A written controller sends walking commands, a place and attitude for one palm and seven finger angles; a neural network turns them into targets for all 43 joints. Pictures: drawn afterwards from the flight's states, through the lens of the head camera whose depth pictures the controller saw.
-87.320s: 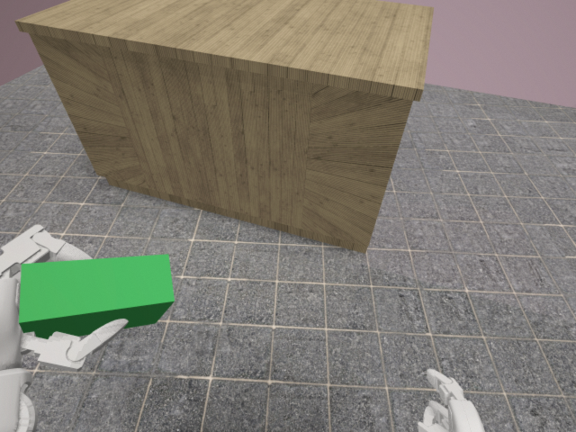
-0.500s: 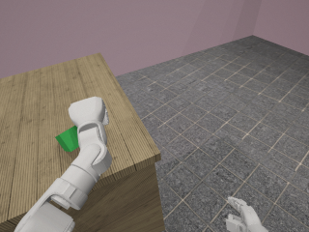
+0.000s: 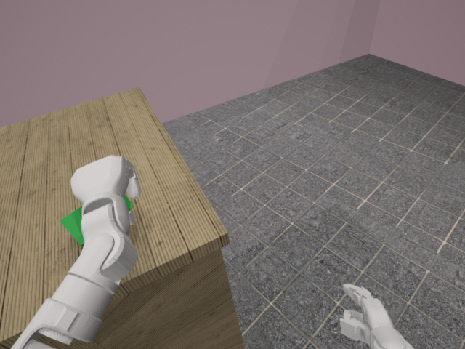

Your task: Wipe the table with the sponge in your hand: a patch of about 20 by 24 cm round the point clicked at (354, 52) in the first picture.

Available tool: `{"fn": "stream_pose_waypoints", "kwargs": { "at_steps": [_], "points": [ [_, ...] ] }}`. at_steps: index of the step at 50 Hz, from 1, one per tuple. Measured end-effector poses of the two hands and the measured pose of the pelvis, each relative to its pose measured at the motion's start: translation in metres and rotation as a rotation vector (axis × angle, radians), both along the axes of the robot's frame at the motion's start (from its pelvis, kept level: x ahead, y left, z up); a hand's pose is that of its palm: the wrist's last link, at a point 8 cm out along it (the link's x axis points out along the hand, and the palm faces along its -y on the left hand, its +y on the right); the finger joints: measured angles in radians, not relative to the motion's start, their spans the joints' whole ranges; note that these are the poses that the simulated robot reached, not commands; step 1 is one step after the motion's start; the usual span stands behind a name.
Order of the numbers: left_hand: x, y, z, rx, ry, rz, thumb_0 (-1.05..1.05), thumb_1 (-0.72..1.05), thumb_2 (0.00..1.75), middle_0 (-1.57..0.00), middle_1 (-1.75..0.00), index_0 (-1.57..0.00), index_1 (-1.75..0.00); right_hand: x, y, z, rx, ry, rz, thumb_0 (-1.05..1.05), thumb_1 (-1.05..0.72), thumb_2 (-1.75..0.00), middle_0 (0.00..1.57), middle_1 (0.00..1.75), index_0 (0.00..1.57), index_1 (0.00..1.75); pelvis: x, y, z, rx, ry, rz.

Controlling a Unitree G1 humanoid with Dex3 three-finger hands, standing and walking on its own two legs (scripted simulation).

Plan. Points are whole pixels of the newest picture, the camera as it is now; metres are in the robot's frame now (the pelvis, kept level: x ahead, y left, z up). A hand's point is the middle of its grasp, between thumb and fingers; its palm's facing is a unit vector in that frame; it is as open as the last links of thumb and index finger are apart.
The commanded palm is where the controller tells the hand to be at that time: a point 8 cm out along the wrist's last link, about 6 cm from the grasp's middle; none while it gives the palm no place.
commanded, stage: slide back across to the middle lane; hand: left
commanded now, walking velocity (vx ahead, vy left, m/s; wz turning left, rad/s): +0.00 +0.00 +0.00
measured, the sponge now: (98, 217) +0.32 +0.30 +0.08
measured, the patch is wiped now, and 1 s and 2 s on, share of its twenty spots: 0.95 0.95 0.95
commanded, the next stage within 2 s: wipe forward along the middle lane in 0.22 s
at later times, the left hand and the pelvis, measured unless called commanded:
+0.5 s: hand (87, 211) +0.29 +0.28 +0.14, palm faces +0.07 -0.04 -1.00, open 6.6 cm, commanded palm +0.26 +0.29 +0.17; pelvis -0.01 -0.01 +0.00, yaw +1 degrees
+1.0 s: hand (81, 195) +0.33 +0.32 +0.13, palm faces -0.05 +0.02 -1.00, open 6.9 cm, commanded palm +0.31 +0.32 +0.15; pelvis -0.03 -0.01 +0.00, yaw +3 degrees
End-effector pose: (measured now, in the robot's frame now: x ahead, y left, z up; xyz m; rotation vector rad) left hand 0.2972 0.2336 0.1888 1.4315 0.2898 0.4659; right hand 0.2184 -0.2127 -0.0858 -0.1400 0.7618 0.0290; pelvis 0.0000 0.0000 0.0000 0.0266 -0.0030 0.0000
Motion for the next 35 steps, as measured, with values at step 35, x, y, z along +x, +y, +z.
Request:
{"fn": "stream_pose_waypoints", "kwargs": {
  "at_steps": [35],
  "points": [
    [-0.007, 0.052, 0.0, 0.064, 0.149, 0.036, -0.03, -0.35, 1.13, -0.79, -1.56, -1.21, -1.6, -0.056, -0.036, -0.017, -0.106, 0.08, -0.053, 0.01, -0.9, -0.9, 0.2, 0.3, 0.2, 0.3, -0.025, -0.016, 0.0, -0.003, 0.006, 0.032]
  ]
}}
